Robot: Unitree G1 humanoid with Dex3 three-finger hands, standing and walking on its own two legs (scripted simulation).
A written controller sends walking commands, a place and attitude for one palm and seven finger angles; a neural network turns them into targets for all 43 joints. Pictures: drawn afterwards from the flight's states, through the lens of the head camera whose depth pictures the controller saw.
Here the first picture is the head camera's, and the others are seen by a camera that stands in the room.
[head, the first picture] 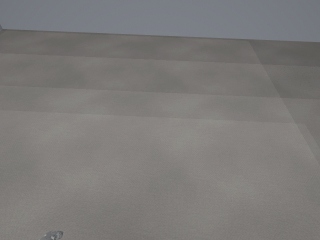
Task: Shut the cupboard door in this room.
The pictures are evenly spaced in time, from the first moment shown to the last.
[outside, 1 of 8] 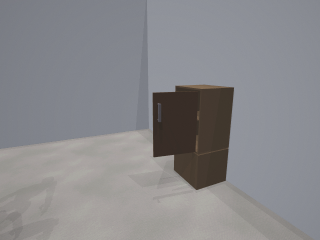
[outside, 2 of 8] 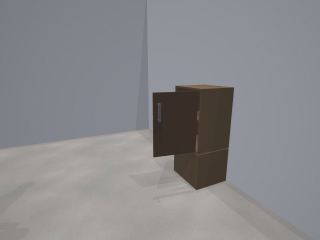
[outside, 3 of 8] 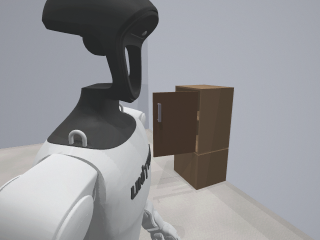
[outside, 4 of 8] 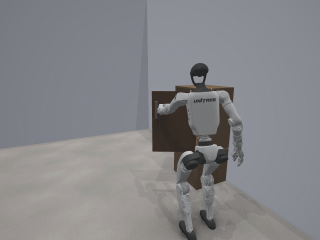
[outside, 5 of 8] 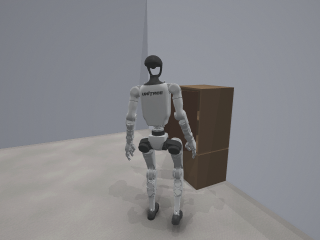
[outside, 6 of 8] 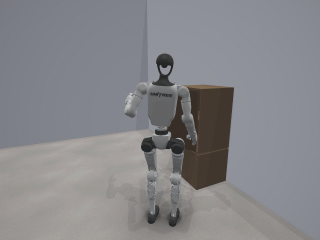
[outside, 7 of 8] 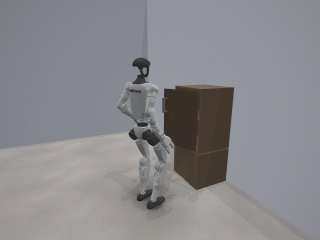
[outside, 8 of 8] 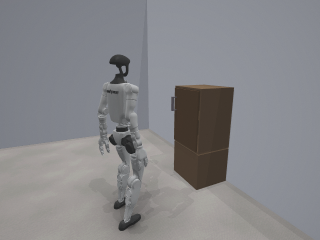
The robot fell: no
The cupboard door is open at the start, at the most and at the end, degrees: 80 80 0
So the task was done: yes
